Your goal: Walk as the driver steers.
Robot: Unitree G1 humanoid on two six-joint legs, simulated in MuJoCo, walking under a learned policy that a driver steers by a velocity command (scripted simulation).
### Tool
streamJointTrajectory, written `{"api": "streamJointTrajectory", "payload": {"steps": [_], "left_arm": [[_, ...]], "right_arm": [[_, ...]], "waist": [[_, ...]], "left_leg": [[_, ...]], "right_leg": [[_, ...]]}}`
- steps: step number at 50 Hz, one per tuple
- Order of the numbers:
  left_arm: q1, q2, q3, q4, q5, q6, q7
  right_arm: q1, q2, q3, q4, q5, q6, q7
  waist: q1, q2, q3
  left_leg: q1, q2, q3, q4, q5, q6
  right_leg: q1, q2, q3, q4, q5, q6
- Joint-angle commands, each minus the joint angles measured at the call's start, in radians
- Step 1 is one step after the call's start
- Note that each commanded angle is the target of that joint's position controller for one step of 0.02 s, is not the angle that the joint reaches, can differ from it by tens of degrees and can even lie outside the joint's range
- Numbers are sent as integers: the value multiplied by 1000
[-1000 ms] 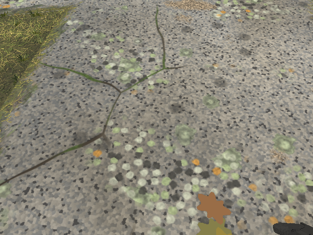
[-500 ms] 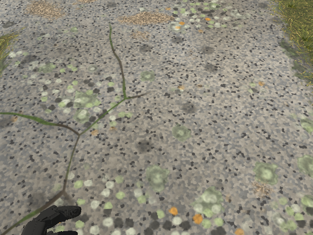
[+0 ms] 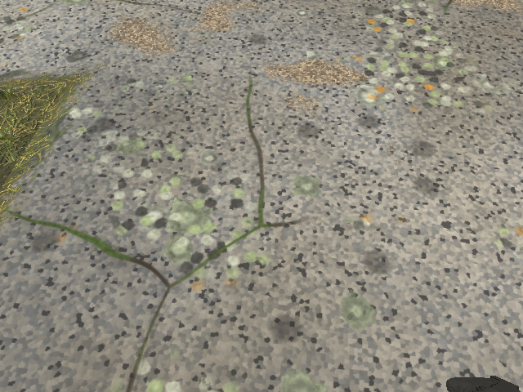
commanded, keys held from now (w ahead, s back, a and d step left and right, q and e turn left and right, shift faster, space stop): no key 1.00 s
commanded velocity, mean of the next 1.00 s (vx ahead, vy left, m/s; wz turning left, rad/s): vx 0.05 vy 0.00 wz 0.00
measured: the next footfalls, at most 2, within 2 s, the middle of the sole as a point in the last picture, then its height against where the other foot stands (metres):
right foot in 0.30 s outside the picture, level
left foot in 1.92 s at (239, 373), level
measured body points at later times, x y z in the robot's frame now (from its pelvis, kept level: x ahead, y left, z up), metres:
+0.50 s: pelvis +0.10 +0.00 +0.01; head +0.10 -0.01 +0.46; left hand +0.16 +0.26 -0.12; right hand +0.20 -0.25 -0.13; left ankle +0.14 +0.11 -0.73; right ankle +0.09 -0.14 -0.73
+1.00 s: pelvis +0.12 -0.01 +0.01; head +0.13 -0.01 +0.46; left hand +0.17 +0.25 -0.14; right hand +0.20 -0.27 -0.13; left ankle +0.14 +0.11 -0.73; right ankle +0.09 -0.14 -0.73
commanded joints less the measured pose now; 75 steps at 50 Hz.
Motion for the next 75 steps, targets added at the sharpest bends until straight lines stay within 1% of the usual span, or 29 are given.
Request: {"api": "streamJointTrajectory", "payload": {"steps": [1, 2, 3, 4, 5, 6, 8, 9, 11, 13, 14, 15, 16, 17, 18, 19, 23, 27, 32, 44, 63, 64, 65, 67, 69, 71, 73, 74, 75], "left_arm": [[188, -3, -22, -25, 17, -15, -3], [165, 92, 1, -2, -7, -8, -6], [66, 133, 15, -29, -27, 3, -2], [1, 121, 15, -41, -22, 20, 10], [-24, 109, 18, -44, -10, 39, 21], [-16, 92, 16, -42, -3, 57, 28], [12, 54, 9, -23, 3, 70, 40], [12, 45, 5, -17, 6, 72, 42], [-5, 47, 6, -8, 8, 74, 39], [-15, 44, 7, 5, 16, 76, 32], [-31, 47, 8, 4, 27, 77, 30], [-53, 57, 8, -8, 35, 76, 31], [-73, 99, 13, -20, 31, 73, 36], [-100, 142, 27, 1, 17, 69, 36], [-123, 94, 17, 0, 17, 57, 33], [-135, 63, 8, 9, 23, 46, 32], [-125, 59, 5, 39, 10, 18, 27], [-112, 61, 3, 67, 6, 20, 30], [-119, 56, 0, 96, 4, 28, 30], [-130, 39, -6, 153, 5, 39, 32], [-78, 11, -18, 210, 6, 38, 41], [-54, 1, -20, 222, 5, 39, 41], [-46, 6, -17, 224, -1, 41, 44], [-56, 17, -11, 204, -6, 37, 48], [-54, -2, -14, 190, -9, 15, 44], [-60, -28, -17, 176, -11, -10, 32], [-48, -47, -19, 170, -16, -25, 19], [-25, -48, -18, 175, -16, -29, 15], [30, -52, -17, 193, -15, -31, 14]], "right_arm": [[264, -210, -55, 16, -19, 11, -16], [289, -152, -44, 24, 7, 26, -10], [211, -143, -39, 17, 19, 32, -9], [134, -116, -29, 10, 15, 36, -12], [73, -97, -22, 6, 8, 38, -14], [35, -97, -23, 9, -3, 40, -15], [-2, -98, -25, 17, -16, 43, -19], [-3, -100, -26, 25, -15, 43, -22], [4, -109, -29, 43, -5, 48, -29], [-9, -108, -26, 56, 7, 58, -34], [1, -92, -19, 67, 9, 61, -35], [26, -71, -11, 85, 7, 63, -34], [44, -74, -11, 92, 0, 65, -33], [72, -76, -16, 94, 4, 71, -39], [60, -86, -17, 102, -1, 73, -45], [68, -79, -17, 108, 2, 76, -50], [94, -70, -17, 148, 3, 79, -55], [84, -72, -18, 174, 12, 80, -52], [89, -78, -20, 210, 16, 90, -58], [88, -85, -23, 271, 19, 102, -71], [120, -61, -19, 326, 19, 102, -77], [139, -53, -18, 336, 19, 103, -78], [147, -65, -23, 340, 25, 106, -80], [156, -85, -32, 334, 32, 102, -82], [183, -89, -37, 328, 39, 79, -76], [249, -110, -48, 338, 46, 58, -67], [257, -131, -57, 331, 49, 48, -63], [216, -130, -57, 312, 49, 46, -62], [138, -124, -54, 282, 52, 45, -59]], "waist": [[-83, 249, -423], [-121, 151, -455], [-113, 98, -312], [-95, 47, -216], [-68, 46, -157], [-41, 81, -130], [-19, 115, -122], [-21, 116, -136], [-29, 101, -156], [-16, 83, -130], [-17, 72, -103], [-23, 51, -64], [-48, 1, -18], [-90, -125, 19], [-79, -133, 27], [-88, -141, 17], [-81, -93, -23], [-67, -56, -52], [-66, -32, -56], [-70, -34, -31], [-71, -27, 9], [-71, -25, -12], [-72, -20, 3], [-74, -6, 70], [-81, 22, 108], [-97, 74, 85], [-80, 129, 58], [-53, 120, 65], [-6, 98, 84]], "left_leg": [[806, 386, -419, 63, 791, 299], [747, 357, -461, 7, 568, 297], [621, 319, -384, -45, 398, 257], [492, 277, -328, -90, 269, 224], [363, 256, -290, -133, 161, 204], [254, 223, -252, -176, 74, 185], [154, 182, -180, -209, 35, 179], [146, 176, -162, -211, 21, 180], [140, 175, -154, -223, -107, 176], [85, 151, -141, -230, -350, 140], [55, 130, -138, -236, -472, 105], [35, 105, -132, -232, -559, 58], [46, 63, -105, -196, -568, 19], [126, 6, -37, -161, -479, -8], [209, 3, -28, -111, -401, -17], [249, 1, -21, -90, -344, -12], [272, 3, -13, -63, -195, 6], [294, 6, -8, -43, -70, 4], [321, 7, -7, -31, -4, 1], [336, 10, -9, -39, -14, -3], [308, 6, -13, -68, -137, -4], [315, -4, -5, -73, -256, -2], [293, -16, 0, -69, -429, 8], [211, 2, -37, -82, -716, 40], [200, 59, -124, -109, -781, 77], [257, 151, -265, -165, -814, 131], [227, 235, -399, -247, -841, 181], [146, 230, -389, -254, -820, 174], [41, 185, -313, -224, -772, 142]], "right_leg": [[-446, 21, 54, 657, -226, 42], [-466, 0, 158, 743, -300, 47], [-529, -37, 136, 761, -253, 50], [-538, -71, 111, 721, -193, 58], [-496, -103, 111, 656, -137, 65], [-415, -119, 106, 577, -91, 70], [-296, -103, 72, 437, -51, 74], [-255, -101, 65, 374, -16, 71], [-187, -97, 55, 264, 112, 59], [-103, -81, 32, 142, 238, 39], [-78, -81, 33, 98, 253, 24], [-79, -112, 71, 33, 267, 4], [-132, -158, 115, -22, 213, -18], [-276, -135, 112, -38, 15, -36], [-341, -123, 108, -75, -33, -26], [-356, -125, 108, -90, -10, -9], [-267, -112, 88, -45, 206, 12], [-213, -103, 74, -16, 330, 5], [-192, -94, 62, -12, 384, 3], [-184, -78, 42, -36, 356, 7], [-220, -66, 26, -59, 227, 13], [-214, -55, 13, -59, 130, 9], [-235, -39, 0, -39, -2, -2], [-317, -37, 6, -4, -224, -34], [-384, -51, 24, 42, -227, -53], [-428, -46, 1, 139, -134, -54], [-368, -37, -21, 217, -41, -68], [-281, -42, -14, 190, -30, -86], [-162, -45, -4, 90, -31, -109]]}}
